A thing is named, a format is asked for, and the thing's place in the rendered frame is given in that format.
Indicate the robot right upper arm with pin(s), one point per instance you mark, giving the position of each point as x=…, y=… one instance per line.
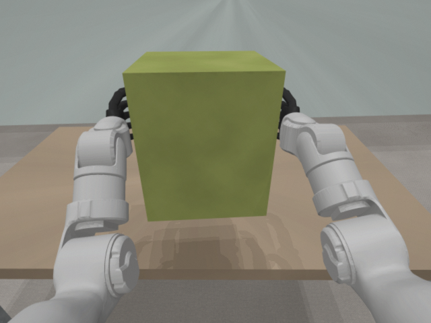
x=367, y=253

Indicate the right robot hand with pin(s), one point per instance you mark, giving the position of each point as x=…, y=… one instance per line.
x=287, y=107

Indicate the table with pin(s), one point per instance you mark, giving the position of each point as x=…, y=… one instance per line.
x=283, y=245

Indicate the right robot forearm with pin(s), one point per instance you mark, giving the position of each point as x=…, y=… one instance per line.
x=339, y=190

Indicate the carton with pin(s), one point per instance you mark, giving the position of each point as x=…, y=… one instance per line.
x=205, y=128

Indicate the robot left upper arm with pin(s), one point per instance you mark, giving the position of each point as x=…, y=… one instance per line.
x=91, y=275

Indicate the left robot hand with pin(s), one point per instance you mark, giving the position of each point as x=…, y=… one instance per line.
x=116, y=107

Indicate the left robot forearm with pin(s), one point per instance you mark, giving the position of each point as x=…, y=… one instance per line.
x=100, y=172

